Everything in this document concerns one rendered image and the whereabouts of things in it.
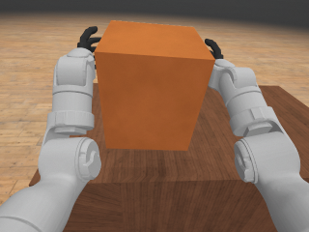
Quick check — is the right robot hand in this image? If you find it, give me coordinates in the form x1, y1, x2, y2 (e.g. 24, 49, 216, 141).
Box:
205, 39, 224, 60

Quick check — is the robot right upper arm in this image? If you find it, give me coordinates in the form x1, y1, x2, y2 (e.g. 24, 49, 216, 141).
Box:
234, 131, 309, 232

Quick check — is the robot left upper arm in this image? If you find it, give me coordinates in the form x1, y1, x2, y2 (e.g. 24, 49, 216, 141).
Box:
0, 136, 101, 232

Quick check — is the left robot hand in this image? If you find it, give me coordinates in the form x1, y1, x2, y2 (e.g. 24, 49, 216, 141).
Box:
77, 26, 101, 69

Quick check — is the carton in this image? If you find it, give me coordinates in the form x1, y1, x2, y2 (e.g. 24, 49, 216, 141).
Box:
94, 20, 215, 151

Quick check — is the right robot forearm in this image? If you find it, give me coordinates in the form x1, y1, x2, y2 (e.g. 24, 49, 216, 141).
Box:
208, 59, 300, 172

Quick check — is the pedestal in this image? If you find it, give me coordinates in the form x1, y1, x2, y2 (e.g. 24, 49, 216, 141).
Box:
29, 83, 309, 232

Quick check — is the left robot forearm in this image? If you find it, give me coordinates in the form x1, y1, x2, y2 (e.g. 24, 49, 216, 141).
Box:
38, 47, 96, 175

